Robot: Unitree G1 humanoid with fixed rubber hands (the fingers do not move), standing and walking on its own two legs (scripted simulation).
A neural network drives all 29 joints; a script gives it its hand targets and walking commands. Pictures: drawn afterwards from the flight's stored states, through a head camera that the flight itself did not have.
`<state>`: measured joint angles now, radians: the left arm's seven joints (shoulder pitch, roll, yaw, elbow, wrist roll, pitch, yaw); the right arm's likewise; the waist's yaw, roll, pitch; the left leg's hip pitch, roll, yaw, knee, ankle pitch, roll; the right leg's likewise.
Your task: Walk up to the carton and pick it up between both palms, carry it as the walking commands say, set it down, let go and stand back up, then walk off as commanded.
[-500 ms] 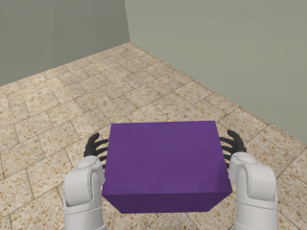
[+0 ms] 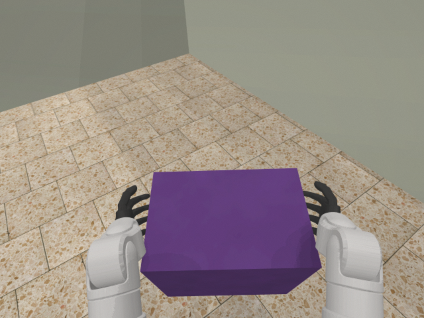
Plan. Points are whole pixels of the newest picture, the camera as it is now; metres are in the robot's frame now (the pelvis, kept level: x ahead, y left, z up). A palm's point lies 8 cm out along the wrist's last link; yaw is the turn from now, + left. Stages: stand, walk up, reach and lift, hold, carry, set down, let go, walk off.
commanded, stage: carry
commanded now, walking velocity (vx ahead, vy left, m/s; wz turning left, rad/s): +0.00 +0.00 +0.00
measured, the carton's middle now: (226, 238) +0.29 +0.00 -0.02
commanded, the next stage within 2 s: hold in 0.78 s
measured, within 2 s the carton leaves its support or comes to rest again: neither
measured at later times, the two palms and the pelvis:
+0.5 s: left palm (130, 217) +0.28 +0.17 +0.09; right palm (324, 210) +0.29 -0.17 +0.08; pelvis +0.02 +0.00 +0.00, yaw +1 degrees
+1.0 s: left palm (148, 230) +0.28 +0.15 +0.04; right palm (336, 226) +0.27 -0.19 +0.06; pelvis +0.01 -0.01 +0.01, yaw +3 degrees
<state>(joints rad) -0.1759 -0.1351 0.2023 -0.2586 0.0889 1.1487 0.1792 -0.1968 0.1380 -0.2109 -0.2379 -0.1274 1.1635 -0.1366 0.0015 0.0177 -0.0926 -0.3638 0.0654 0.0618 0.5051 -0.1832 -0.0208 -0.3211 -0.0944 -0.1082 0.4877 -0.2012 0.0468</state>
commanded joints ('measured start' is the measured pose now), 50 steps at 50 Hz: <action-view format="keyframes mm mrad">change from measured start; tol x16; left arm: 1 -533 -912 -766 -68 -397 25 -400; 39 -495 -901 -754 -22 -366 28 -402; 40 -87 -727 -171 885 66 -145 -392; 45 -773 -945 -672 198 -139 -521 -456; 46 -713 -967 -718 133 -164 -543 -449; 50 -679 -851 -666 299 -111 -492 -433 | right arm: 1 -532 913 790 -56 454 9 361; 39 -520 908 781 -29 434 10 365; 40 -117 615 165 855 28 -175 352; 43 -385 713 503 209 126 -466 377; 46 -801 919 720 11 278 -548 415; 50 -582 842 567 348 201 -490 420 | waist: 1 1 31 -273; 36 -4 58 -286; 39 -4 -36 -214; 40 30 -12 163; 46 -92 -86 -385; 50 -64 -34 -249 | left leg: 1 105 96 -66 -96 63 -3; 4 149 111 -60 -26 309 -2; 39 117 88 -34 -57 104 -8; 40 326 -132 -82 -238 41 45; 44 470 -129 -129 -204 354 21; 50 500 -145 -108 -218 10 28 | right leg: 1 128 -68 50 -47 68 -7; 28 175 -94 28 -42 191 -10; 39 136 -89 33 -84 67 -15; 40 84 183 124 -259 -156 -88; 42 224 190 130 -216 182 -74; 46 286 204 143 -182 275 -35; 50 182 196 153 -253 -27 -60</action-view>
